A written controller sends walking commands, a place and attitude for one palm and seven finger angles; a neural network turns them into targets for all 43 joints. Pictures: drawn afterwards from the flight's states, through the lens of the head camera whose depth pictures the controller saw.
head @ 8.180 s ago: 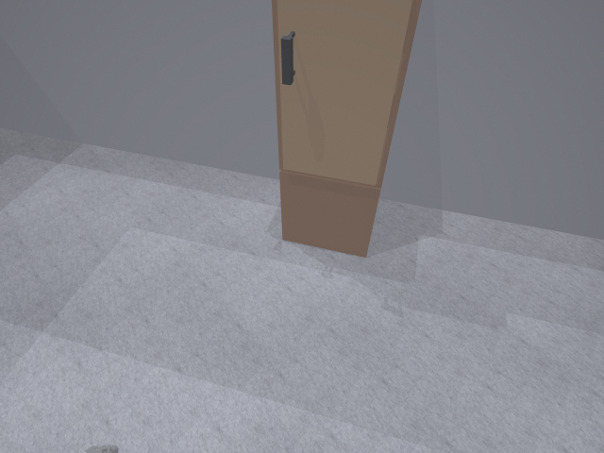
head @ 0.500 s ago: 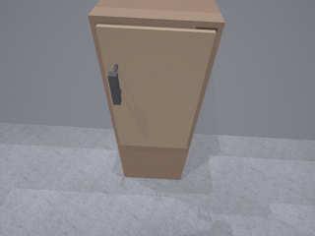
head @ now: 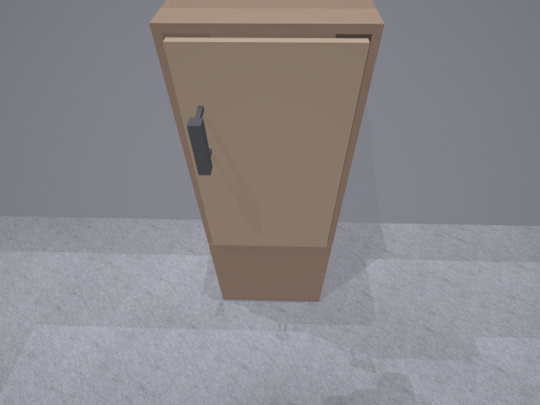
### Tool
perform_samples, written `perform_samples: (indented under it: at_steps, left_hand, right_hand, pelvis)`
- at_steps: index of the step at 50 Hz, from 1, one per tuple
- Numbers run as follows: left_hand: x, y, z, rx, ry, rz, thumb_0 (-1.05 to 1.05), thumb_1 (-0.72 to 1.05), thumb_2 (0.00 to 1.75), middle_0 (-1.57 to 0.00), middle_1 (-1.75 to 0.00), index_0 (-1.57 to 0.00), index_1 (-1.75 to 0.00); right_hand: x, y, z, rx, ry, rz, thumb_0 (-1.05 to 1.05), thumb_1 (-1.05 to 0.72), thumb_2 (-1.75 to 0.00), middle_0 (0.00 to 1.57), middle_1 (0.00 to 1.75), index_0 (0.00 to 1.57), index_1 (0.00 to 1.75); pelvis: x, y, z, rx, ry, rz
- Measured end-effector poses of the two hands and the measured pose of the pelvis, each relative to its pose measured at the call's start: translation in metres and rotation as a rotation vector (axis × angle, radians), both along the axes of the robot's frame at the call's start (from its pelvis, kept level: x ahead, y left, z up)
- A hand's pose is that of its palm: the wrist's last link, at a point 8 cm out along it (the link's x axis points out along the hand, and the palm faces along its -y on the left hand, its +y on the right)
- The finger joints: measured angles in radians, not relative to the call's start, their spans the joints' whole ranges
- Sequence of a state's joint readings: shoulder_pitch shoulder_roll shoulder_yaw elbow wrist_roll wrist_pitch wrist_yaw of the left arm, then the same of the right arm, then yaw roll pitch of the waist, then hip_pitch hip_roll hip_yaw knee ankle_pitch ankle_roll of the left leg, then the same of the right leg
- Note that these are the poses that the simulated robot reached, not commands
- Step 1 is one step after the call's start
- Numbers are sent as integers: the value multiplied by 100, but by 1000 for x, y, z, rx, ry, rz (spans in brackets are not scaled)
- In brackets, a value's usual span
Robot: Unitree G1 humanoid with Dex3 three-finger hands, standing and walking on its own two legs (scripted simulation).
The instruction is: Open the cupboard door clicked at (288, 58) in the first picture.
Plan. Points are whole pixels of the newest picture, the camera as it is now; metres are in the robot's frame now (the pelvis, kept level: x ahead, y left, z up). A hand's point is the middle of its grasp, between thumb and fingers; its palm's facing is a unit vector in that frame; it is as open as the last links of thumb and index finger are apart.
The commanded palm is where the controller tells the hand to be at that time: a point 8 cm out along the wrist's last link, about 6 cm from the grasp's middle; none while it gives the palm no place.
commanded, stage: look again from close up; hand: left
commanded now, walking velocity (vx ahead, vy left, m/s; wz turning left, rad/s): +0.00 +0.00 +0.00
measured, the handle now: (202, 140) +0.57 +0.16 +0.07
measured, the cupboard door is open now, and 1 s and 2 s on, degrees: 0 0 0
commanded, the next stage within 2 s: raise the hand with hooked fingers in 0.36 s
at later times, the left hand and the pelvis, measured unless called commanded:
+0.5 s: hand out of the picture +0.03 +0.16 -0.16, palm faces +0.04 -0.98 -0.21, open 7.3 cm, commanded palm +0.12 +0.21 -0.06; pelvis +0.01 -0.01 +0.00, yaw -1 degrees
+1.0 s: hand (153, 381) +0.16 +0.18 -0.02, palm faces +0.12 -0.99 -0.05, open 9.3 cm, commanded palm +0.16 +0.23 -0.01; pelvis -0.01 -0.05 -0.07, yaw +2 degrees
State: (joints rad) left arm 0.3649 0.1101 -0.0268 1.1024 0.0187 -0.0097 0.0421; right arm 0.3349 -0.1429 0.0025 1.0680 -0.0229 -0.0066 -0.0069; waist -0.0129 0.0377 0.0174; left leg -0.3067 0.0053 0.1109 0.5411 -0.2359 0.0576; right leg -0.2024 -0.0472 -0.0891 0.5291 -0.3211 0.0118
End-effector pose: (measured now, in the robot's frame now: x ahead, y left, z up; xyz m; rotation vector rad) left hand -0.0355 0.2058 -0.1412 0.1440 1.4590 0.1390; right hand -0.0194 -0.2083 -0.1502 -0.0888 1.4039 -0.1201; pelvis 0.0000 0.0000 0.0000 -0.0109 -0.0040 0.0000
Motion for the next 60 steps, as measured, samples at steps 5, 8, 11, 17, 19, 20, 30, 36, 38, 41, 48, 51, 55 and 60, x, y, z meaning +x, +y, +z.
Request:
perform_samples:
  at_steps: [5,8,11,17,19,20,30,36,38,41,48,51,55,60]
  left_hand:
    - [16,10,5,36,-48,-3,0,91,90,-20,-30,-20,-30]
    - [27,11,7,46,-73,-15,0,91,90,-20,-30,-20,-30]
    - [38,11,8,46,-92,-26,0,91,90,-20,-30,-20,-30]
    - [52,6,7,37,-111,-39,0,92,90,-20,-30,-20,-30]
    - [54,4,6,33,-110,-39,0,92,90,-20,-30,-20,-30]
    - [54,3,6,31,-109,-39,0,92,90,-20,-30,-20,-30]
    - [151,19,91,117,-746,72,3,93,88,-21,-32,-21,-32]
    - [227,7,147,-19,-1357,-55,2,81,84,-21,-38,-21,-38]
    - [227,-1,142,-91,-1454,-133,1,76,83,-21,-40,-21,-40]
    - [211,-3,122,-151,-1445,-170,0,69,80,-22,-44,-22,-44]
    - [169,18,110,-46,-1375,-48,1,52,73,-23,-55,-23,-55]
    - [175,22,125,-19,-1443,-88,1,45,70,-24,-59,-24,-59]
    - [199,23,136,-69,-1454,-171,1,35,66,-24,-65,-24,-65]
    - [223,32,146,-112,-1380,-178,0,24,61,-25,-73,-25,-73]
  right_hand:
    - [5,2,-5,15,-13,1,1,-93,-90,20,30,20,30]
    - [8,0,-5,13,-20,-3,2,-93,-90,20,30,20,30]
    - [11,-5,-3,6,-28,-8,2,-93,-90,20,30,20,30]
    - [17,-14,2,-13,-32,-9,1,-92,-90,20,30,20,30]
    - [19,-17,4,-19,-30,-8,1,-92,-90,20,30,20,30]
    - [20,-18,5,-22,-29,-7,1,-92,-90,20,30,20,30]
    - [81,-52,28,-132,-391,9,2,-92,-90,20,30,20,30]
    - [163,-79,47,-185,-717,83,1,-92,-90,20,30,20,30]
    - [187,-85,52,-193,-803,110,1,-91,-90,20,30,20,30]
    - [216,-89,59,-199,-899,138,1,-91,-90,20,30,20,30]
    - [240,-72,52,-175,-930,207,1,-91,-90,20,30,20,30]
    - [230,-61,36,-143,-876,233,1,-91,-90,20,30,20,30]
    - [202,-52,14,-99,-778,212,1,-91,-90,20,30,20,30]
    - [159,-53,7,-90,-676,127,1,-91,-90,21,30,21,30]
  pelvis:
    - [4,1,0,13,-9,-8]
    - [5,0,1,18,-11,-15]
    - [7,-2,2,22,-11,-21]
    - [10,-8,4,23,-12,-25]
    - [11,-9,4,23,-12,-25]
    - [12,-10,5,23,-11,-26]
    - [12,-17,-2,22,21,15]
    - [-1,-26,-28,20,143,9]
    - [-6,-31,-42,21,174,3]
    - [-9,-37,-58,19,192,-1]
    - [-10,-47,-71,-12,195,28]
    - [-14,-49,-73,-30,198,40]
    - [-18,-49,-70,-37,197,40]
    - [-17,-45,-58,-23,186,22]
